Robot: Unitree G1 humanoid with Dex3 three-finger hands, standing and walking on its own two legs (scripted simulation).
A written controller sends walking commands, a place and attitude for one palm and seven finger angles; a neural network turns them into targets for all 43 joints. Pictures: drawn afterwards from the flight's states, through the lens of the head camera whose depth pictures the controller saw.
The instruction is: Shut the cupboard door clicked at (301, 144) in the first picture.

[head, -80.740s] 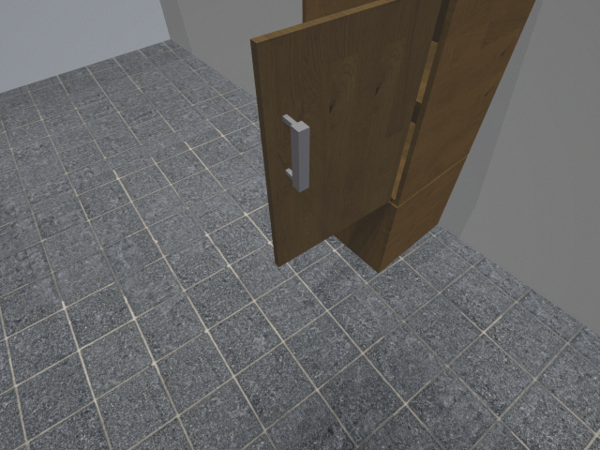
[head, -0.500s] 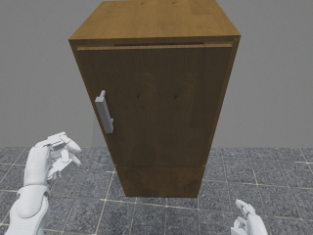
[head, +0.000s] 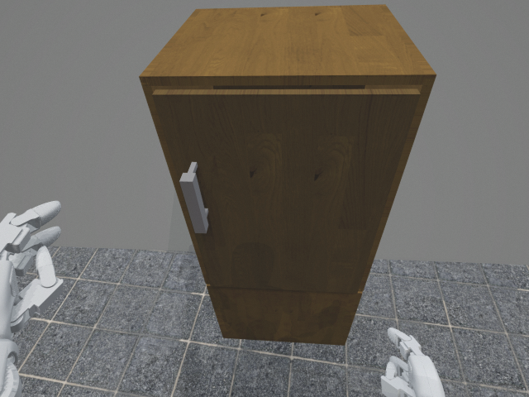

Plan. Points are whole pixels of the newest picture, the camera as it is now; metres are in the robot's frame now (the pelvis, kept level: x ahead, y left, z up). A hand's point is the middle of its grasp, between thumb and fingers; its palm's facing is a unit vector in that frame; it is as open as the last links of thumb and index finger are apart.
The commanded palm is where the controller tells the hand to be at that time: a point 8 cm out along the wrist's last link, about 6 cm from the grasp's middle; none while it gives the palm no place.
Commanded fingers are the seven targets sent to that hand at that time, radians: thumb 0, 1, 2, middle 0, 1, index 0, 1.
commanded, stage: draw the hand back to the body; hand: left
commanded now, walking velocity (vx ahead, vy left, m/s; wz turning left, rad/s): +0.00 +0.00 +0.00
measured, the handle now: (197, 197) +0.46 +0.20 +0.04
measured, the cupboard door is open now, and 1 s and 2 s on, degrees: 0 0 0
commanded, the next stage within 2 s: step back with the hand held close in 0.34 s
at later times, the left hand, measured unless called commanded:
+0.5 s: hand (70, 283) +0.19 +0.26 +0.16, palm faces +0.45 -0.79 -0.42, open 7.4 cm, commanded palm +0.14 +0.29 +0.18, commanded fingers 0.00 0.90 0.90 -0.20 -0.30 -0.20 -0.30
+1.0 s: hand (11, 323) +0.14 +0.29 +0.16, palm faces +0.40 -0.78 -0.49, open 7.4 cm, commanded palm +0.08 +0.32 +0.18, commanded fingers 0.00 0.90 0.90 -0.20 -0.30 -0.20 -0.30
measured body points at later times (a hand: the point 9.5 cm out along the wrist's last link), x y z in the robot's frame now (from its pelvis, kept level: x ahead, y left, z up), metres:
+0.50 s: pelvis +0.00 -0.01 +0.00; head -0.02 -0.04 +0.45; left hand +0.16 +0.29 +0.18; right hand +0.20 -0.23 -0.09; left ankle +0.03 +0.10 -0.74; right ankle -0.06 -0.13 -0.74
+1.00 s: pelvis -0.06 +0.02 +0.00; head -0.06 +0.02 +0.45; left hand +0.11 +0.33 +0.19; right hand +0.12 -0.22 -0.08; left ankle +0.03 +0.10 -0.74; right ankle -0.06 -0.12 -0.74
